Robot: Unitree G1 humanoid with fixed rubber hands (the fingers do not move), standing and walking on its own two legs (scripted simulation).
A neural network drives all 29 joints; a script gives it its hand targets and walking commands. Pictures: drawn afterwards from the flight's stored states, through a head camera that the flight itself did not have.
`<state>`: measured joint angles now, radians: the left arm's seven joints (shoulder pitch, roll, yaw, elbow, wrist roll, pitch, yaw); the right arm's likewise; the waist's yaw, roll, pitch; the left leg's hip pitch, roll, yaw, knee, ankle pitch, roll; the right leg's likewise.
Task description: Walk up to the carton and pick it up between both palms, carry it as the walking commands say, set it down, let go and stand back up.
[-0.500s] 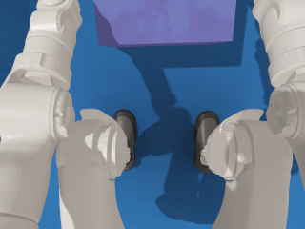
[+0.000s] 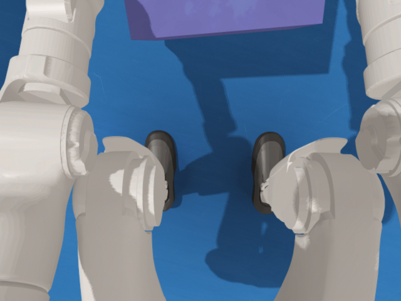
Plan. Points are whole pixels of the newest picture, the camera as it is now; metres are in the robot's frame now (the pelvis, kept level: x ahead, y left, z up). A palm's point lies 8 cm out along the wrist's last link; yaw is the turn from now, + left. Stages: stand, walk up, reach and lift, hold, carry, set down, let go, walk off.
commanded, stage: reach and lift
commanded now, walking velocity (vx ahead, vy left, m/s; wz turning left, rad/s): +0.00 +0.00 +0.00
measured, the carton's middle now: out of the picture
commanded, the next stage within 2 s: none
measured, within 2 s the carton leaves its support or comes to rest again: neither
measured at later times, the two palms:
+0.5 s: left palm out of the picture +0.57 +0.18 -0.12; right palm out of the picture +0.58 -0.15 -0.10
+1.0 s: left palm out of the picture +0.54 +0.17 -0.06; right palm out of the picture +0.56 -0.16 -0.03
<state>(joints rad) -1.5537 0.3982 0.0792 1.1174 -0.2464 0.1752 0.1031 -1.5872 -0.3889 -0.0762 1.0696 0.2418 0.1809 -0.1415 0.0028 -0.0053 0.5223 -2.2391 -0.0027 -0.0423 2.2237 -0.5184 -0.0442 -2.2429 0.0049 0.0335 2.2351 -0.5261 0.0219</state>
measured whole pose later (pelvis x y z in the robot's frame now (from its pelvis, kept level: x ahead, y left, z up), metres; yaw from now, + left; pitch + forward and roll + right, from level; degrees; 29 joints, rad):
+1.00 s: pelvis -0.02 +0.00 +0.06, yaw +0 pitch +26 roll +1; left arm -1.46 0.29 0.26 0.76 -0.06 0.42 0.22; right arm -1.49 -0.26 -0.25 0.73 0.06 0.37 -0.27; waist -0.01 -0.03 0.52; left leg -2.01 -0.01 -0.04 2.02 -0.47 -0.05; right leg -2.02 0.03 0.05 2.04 -0.49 0.04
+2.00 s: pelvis -0.03 +0.00 +0.16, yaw +0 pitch +19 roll +1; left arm -1.26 0.20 0.33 0.57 0.00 0.51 0.22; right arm -1.31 -0.18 -0.26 0.58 0.03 0.45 -0.29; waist 0.00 -0.02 0.52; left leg -1.61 -0.02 -0.04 1.71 -0.44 -0.05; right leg -1.62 0.06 0.07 1.73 -0.45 0.04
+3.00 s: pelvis -0.01 -0.01 +0.28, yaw -1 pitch +12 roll +1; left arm -1.02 0.12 0.32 0.59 0.03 0.48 0.20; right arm -1.04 -0.09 -0.26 0.59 -0.03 0.43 -0.27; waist 0.00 -0.02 0.42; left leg -1.12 -0.01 -0.04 1.25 -0.35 -0.05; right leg -1.14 0.05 0.08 1.28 -0.35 0.02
